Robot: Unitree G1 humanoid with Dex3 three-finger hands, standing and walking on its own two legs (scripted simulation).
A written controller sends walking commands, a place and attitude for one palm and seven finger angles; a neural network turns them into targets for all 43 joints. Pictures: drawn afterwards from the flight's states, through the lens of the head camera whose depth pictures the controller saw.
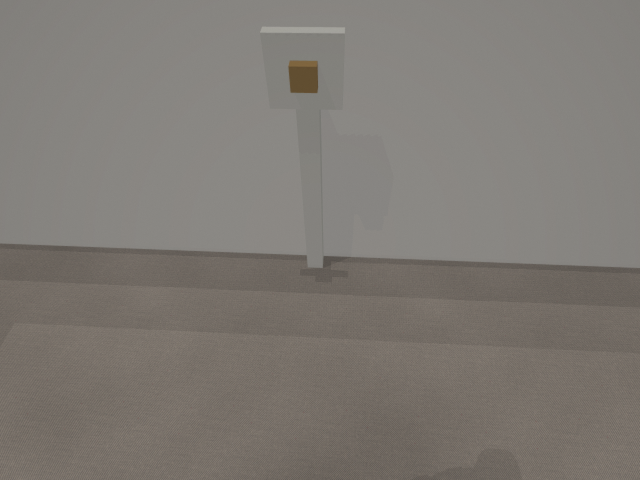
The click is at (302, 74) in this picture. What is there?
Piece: button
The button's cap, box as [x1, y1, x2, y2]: [288, 61, 317, 92]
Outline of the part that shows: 290,61 288,66 290,91 316,92 317,62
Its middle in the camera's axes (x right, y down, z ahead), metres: -0.04 -0.37 +0.87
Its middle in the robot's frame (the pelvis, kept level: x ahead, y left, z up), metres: +0.91 +0.08 +0.03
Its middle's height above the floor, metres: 0.81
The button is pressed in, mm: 0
